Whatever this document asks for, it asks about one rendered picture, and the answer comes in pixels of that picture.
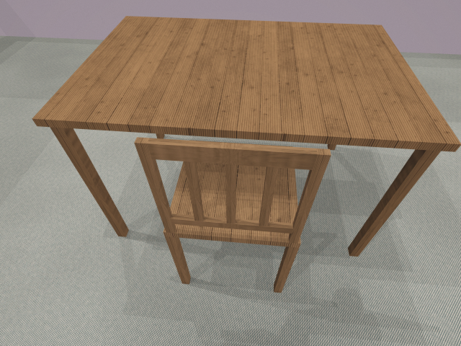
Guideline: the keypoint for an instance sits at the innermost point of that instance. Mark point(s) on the table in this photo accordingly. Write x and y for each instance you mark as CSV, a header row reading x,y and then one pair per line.
x,y
306,82

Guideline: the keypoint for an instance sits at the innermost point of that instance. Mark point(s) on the chair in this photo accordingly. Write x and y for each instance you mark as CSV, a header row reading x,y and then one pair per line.
x,y
236,192

